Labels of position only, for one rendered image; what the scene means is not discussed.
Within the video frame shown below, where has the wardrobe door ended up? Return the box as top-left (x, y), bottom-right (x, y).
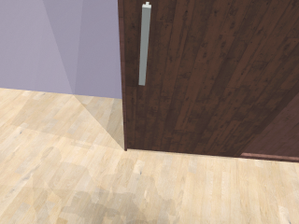
top-left (243, 92), bottom-right (299, 158)
top-left (123, 0), bottom-right (299, 157)

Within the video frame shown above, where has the handle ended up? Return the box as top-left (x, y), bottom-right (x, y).
top-left (138, 2), bottom-right (151, 86)

